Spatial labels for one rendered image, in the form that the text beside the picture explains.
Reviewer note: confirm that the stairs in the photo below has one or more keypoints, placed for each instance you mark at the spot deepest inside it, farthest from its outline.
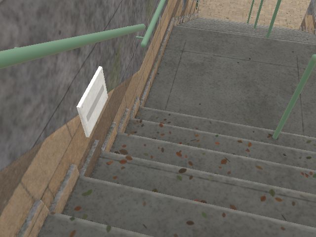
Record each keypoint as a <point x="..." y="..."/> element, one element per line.
<point x="241" y="28"/>
<point x="177" y="175"/>

